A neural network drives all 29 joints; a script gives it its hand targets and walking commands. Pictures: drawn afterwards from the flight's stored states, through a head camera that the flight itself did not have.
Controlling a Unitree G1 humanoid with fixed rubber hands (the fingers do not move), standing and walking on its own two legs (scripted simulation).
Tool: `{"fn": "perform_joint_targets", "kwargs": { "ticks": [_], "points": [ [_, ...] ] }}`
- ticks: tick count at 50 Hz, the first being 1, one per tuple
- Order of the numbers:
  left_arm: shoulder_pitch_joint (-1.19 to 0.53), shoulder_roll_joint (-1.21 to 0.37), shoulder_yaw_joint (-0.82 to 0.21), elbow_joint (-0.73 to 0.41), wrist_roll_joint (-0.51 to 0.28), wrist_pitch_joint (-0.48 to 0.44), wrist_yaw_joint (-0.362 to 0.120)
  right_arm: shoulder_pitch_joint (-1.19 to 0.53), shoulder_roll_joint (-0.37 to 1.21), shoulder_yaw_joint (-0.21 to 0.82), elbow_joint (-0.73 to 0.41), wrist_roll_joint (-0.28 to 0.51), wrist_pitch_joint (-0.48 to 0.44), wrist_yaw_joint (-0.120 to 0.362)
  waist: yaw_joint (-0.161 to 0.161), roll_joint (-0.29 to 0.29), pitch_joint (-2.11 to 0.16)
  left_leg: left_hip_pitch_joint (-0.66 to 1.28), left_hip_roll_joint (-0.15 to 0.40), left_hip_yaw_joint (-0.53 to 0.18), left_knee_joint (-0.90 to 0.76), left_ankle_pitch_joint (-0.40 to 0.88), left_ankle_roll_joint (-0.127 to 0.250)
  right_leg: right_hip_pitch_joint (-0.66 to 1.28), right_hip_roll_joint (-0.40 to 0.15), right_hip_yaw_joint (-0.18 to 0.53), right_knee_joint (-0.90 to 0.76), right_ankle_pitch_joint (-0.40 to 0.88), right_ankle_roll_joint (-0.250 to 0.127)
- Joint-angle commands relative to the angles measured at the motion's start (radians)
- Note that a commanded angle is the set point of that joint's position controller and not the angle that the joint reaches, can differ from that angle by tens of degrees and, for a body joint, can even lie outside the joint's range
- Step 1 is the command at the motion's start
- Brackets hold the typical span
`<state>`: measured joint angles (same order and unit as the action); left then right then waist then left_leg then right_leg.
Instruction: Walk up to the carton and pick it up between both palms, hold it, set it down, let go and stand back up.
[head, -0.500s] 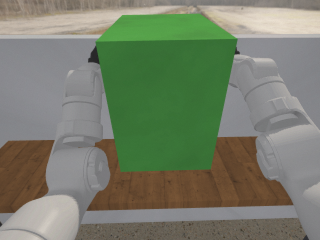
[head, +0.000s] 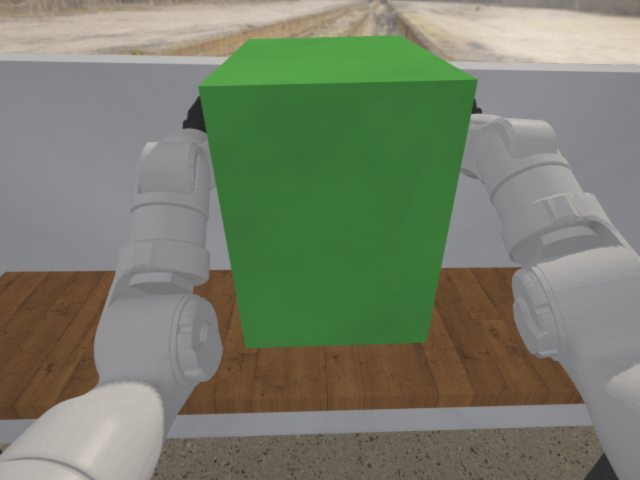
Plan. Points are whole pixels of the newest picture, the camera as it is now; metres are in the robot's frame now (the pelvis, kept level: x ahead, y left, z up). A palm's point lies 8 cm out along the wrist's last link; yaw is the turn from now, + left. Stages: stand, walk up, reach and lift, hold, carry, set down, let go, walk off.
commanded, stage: hold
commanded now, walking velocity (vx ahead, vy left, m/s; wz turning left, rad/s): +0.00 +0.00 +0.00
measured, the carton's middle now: (329, 177) +0.40 +0.00 +0.27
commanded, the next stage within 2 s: none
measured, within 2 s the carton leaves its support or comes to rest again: neither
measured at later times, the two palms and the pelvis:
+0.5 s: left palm (201, 146) +0.37 +0.15 +0.32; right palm (469, 136) +0.36 -0.15 +0.34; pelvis +0.01 +0.00 +0.00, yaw +0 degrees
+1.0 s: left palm (183, 135) +0.37 +0.17 +0.34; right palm (455, 131) +0.37 -0.14 +0.34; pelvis +0.01 +0.00 +0.00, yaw +0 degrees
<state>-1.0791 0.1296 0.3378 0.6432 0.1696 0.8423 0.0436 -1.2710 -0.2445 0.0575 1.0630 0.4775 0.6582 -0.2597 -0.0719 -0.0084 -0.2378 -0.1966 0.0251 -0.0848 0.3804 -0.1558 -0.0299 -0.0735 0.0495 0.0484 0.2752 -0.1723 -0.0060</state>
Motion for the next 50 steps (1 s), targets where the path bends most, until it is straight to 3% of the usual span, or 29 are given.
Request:
{"fn": "perform_joint_targets", "kwargs": {
  "ticks": [1, 2, 6, 7, 9, 10, 14, 15, 16, 20, 22, 24, 25, 26, 27, 28, 30, 32, 33, 35, 36, 39, 42, 45, 46, 47, 48, 49, 50],
  "points": [
    [-0.820, -0.622, -0.310, -0.264, -0.206, -0.092, -0.121, -0.714, 0.671, 0.121, -0.440, 0.185, -0.030, 0.129, 0.015, 0.070, -0.383, 0.204, -0.047, 0.025, 0.022, 0.247, -0.044, -0.001, 0.040, -0.021, -0.017, 0.212, 0.048],
    [-0.797, -0.593, -0.271, -0.248, -0.175, -0.080, -0.116, -0.673, 0.658, 0.117, -0.382, 0.192, -0.018, 0.132, 0.024, 0.103, -0.310, 0.198, -0.038, 0.026, 0.014, 0.239, -0.037, -0.013, 0.031, -0.013, -0.016, 0.205, 0.037],
    [-0.714, -0.567, -0.247, -0.183, -0.158, -0.053, -0.131, -0.679, 0.650, 0.141, -0.469, 0.197, -0.011, 0.116, 0.041, 0.013, -0.247, 0.164, -0.046, 0.033, 0.009, 0.212, -0.016, 0.011, 0.031, 0.003, -0.037, 0.216, 0.065],
    [-0.715, -0.596, -0.268, -0.197, -0.152, -0.052, -0.133, -0.643, 0.637, 0.117, -0.374, 0.175, -0.004, 0.114, 0.012, 0.055, -0.213, 0.161, -0.037, 0.023, -0.014, 0.177, -0.021, -0.005, 0.025, -0.002, -0.042, 0.167, 0.049],
    [-0.710, -0.545, -0.236, -0.151, -0.127, -0.042, -0.145, -0.632, 0.627, 0.112, -0.311, 0.157, 0.010, 0.115, 0.022, 0.020, -0.121, 0.140, -0.028, 0.027, -0.025, 0.149, -0.012, -0.012, 0.022, 0.006, -0.060, 0.149, 0.037],
    [-0.689, -0.595, -0.258, -0.137, -0.141, -0.043, -0.150, -0.650, 0.601, 0.090, -0.361, 0.139, -0.009, 0.114, -0.007, 0.045, -0.159, 0.153, -0.025, 0.028, -0.023, 0.168, -0.025, -0.007, 0.025, -0.008, -0.056, 0.162, 0.031],
    [-0.737, -0.638, -0.345, -0.190, -0.198, -0.058, -0.150, -0.694, 0.608, 0.084, -0.438, 0.151, -0.021, 0.115, -0.036, 0.091, -0.244, 0.146, -0.036, 0.029, -0.005, 0.180, -0.041, 0.003, 0.025, -0.022, -0.038, 0.171, 0.029],
    [-0.745, -0.618, -0.309, -0.205, -0.187, -0.064, -0.146, -0.685, 0.637, 0.085, -0.421, 0.137, -0.008, 0.116, -0.029, 0.028, -0.257, 0.149, -0.042, 0.023, -0.003, 0.177, -0.031, 0.002, 0.031, -0.017, -0.031, 0.163, 0.040],
    [-0.698, -0.619, -0.305, -0.209, -0.175, -0.064, -0.145, -0.682, 0.638, 0.118, -0.462, 0.165, -0.012, 0.113, 0.004, 0.046, -0.283, 0.187, -0.033, 0.028, 0.008, 0.249, -0.031, 0.023, 0.033, -0.009, -0.026, 0.241, 0.041],
    [-0.726, -0.607, -0.287, -0.212, -0.164, -0.043, -0.159, -0.580, 0.615, 0.097, -0.344, 0.148, 0.019, 0.113, -0.040, 0.079, -0.179, 0.160, -0.035, 0.029, -0.020, 0.198, -0.037, 0.002, 0.030, -0.009, -0.038, 0.186, 0.035],
    [-0.705, -0.578, -0.235, -0.120, -0.132, -0.043, -0.171, -0.643, 0.594, 0.077, -0.343, 0.130, 0.007, 0.116, -0.010, 0.032, -0.099, 0.126, -0.037, 0.033, -0.035, 0.132, -0.029, -0.024, 0.020, 0.003, -0.068, 0.116, 0.033],
    [-0.736, -0.591, -0.281, -0.189, -0.167, -0.062, -0.157, -0.678, 0.663, 0.125, -0.425, 0.172, -0.008, 0.123, 0.023, 0.046, -0.214, 0.129, -0.042, 0.034, -0.018, 0.166, -0.026, 0.003, 0.023, -0.004, -0.042, 0.148, 0.040],
    [-0.782, -0.590, -0.290, -0.196, -0.177, -0.068, -0.150, -0.702, 0.663, 0.108, -0.418, 0.175, -0.009, 0.125, 0.002, 0.069, -0.206, 0.140, -0.046, 0.029, -0.012, 0.146, -0.035, -0.028, 0.017, -0.007, -0.047, 0.143, 0.040],
    [-0.798, -0.590, -0.286, -0.240, -0.179, -0.075, -0.149, -0.691, 0.687, 0.124, -0.410, 0.179, -0.006, 0.126, 0.011, 0.058, -0.294, 0.146, -0.049, 0.032, 0.007, 0.191, -0.030, 0.006, 0.023, -0.008, -0.024, 0.190, 0.043],
    [-0.782, -0.556, -0.253, -0.245, -0.157, -0.080, -0.138, -0.688, 0.708, 0.161, -0.432, 0.189, -0.006, 0.124, 0.051, 0.027, -0.304, 0.182, -0.047, 0.030, 0.010, 0.235, -0.026, 0.021, 0.024, 0.001, -0.029, 0.239, 0.049],
    [-0.754, -0.566, -0.256, -0.230, -0.153, -0.063, -0.136, -0.677, 0.688, 0.151, -0.442, 0.196, -0.005, 0.119, 0.047, 0.053, -0.326, 0.188, -0.041, 0.029, 0.015, 0.240, -0.023, 0.039, 0.019, -0.003, -0.024, 0.273, 0.047],
    [-0.730, -0.556, -0.258, -0.194, -0.158, -0.065, -0.143, -0.664, 0.686, 0.167, -0.434, 0.186, 0.001, 0.109, 0.034, -0.002, -0.288, 0.171, -0.048, 0.036, 0.010, 0.225, -0.016, 0.021, 0.028, -0.001, -0.025, 0.251, 0.063],
    [-0.767, -0.579, -0.243, -0.215, -0.157, -0.070, -0.146, -0.658, 0.681, 0.140, -0.417, 0.164, -0.004, 0.113, 0.027, 0.011, -0.252, 0.180, -0.045, 0.036, -0.013, 0.185, -0.014, -0.006, 0.028, -0.002, -0.045, 0.190, 0.059],
    [-0.726, -0.568, -0.246, -0.153, -0.142, -0.055, -0.157, -0.637, 0.646, 0.103, -0.378, 0.146, 0.003, 0.111, 0.009, 0.035, -0.161, 0.148, -0.047, 0.036, -0.023, 0.131, -0.004, -0.040, 0.014, 0.004, -0.058, 0.147, 0.054],
    [-0.743, -0.507, -0.171, -0.056, -0.096, -0.056, -0.171, -0.661, 0.653, 0.085, -0.306, 0.118, 0.013, 0.116, 0.038, -0.016, -0.094, 0.108, -0.047, 0.048, -0.029, 0.048, 0.004, -0.069, 0.001, 0.006, -0.081, 0.028, 0.055],
    [-0.725, -0.522, -0.183, -0.043, -0.105, -0.051, -0.180, -0.639, 0.647, 0.059, -0.290, 0.097, 0.011, 0.119, 0.016, 0.013, -0.096, 0.100, -0.049, 0.044, -0.036, 0.045, 0.007, -0.058, -0.002, 0.008, -0.070, 0.055, 0.045],
    [-0.789, -0.558, -0.231, -0.086, -0.148, -0.078, -0.176, -0.718, 0.648, 0.062, -0.346, 0.102, -0.016, 0.123, -0.005, 0.018, -0.204, 0.129, -0.049, 0.044, -0.013, 0.096, -0.003, -0.064, 0.000, -0.001, -0.055, 0.072, 0.041],
    [-0.769, -0.562, -0.233, -0.100, -0.177, -0.085, -0.173, -0.721, 0.640, 0.073, -0.406, 0.116, -0.022, 0.106, -0.013, -0.001, -0.255, 0.162, -0.049, 0.040, 0.003, 0.199, -0.016, 0.001, 0.016, -0.003, -0.042, 0.224, 0.051],
    [-0.708, -0.596, -0.257, -0.112, -0.172, -0.072, -0.164, -0.682, 0.631, 0.096, -0.406, 0.138, -0.019, 0.098, -0.018, 0.058, -0.265, 0.195, -0.037, 0.029, 0.006, 0.250, -0.029, 0.007, 0.009, -0.010, -0.038, 0.279, 0.046],
    [-0.707, -0.594, -0.260, -0.157, -0.171, -0.073, -0.169, -0.652, 0.618, 0.085, -0.403, 0.131, -0.014, 0.099, -0.033, 0.056, -0.257, 0.190, -0.040, 0.031, 0.013, 0.271, -0.042, 0.008, 0.019, -0.009, -0.030, 0.276, 0.045],
    [-0.669, -0.580, -0.208, -0.104, -0.124, -0.055, -0.174, -0.628, 0.611, 0.100, -0.350, 0.151, -0.002, 0.101, 0.002, 0.068, -0.178, 0.189, -0.030, 0.033, -0.017, 0.238, -0.032, 0.002, 0.015, -0.003, -0.050, 0.223, 0.045],
    [-0.690, -0.584, -0.226, -0.093, -0.139, -0.052, -0.179, -0.629, 0.580, 0.078, -0.337, 0.131, -0.003, 0.105, -0.021, 0.072, -0.133, 0.172, -0.032, 0.030, -0.027, 0.190, -0.032, -0.020, 0.005, 0.006, -0.067, 0.188, 0.035],
    [-0.670, -0.584, -0.231, -0.114, -0.132, -0.046, -0.182, -0.648, 0.591, 0.084, -0.394, 0.140, -0.010, 0.102, -0.001, 0.073, -0.164, 0.149, -0.042, 0.036, -0.030, 0.176, -0.028, 0.001, 0.017, -0.006, -0.056, 0.168, 0.042],
    [-0.725, -0.592, -0.241, -0.133, -0.137, -0.052, -0.186, -0.633, 0.606, 0.078, -0.339, 0.131, 0.002, 0.109, -0.016, 0.054, -0.133, 0.127, -0.033, 0.031, -0.032, 0.148, -0.032, -0.017, 0.023, -0.003, -0.053, 0.128, 0.036]
  ]
}}
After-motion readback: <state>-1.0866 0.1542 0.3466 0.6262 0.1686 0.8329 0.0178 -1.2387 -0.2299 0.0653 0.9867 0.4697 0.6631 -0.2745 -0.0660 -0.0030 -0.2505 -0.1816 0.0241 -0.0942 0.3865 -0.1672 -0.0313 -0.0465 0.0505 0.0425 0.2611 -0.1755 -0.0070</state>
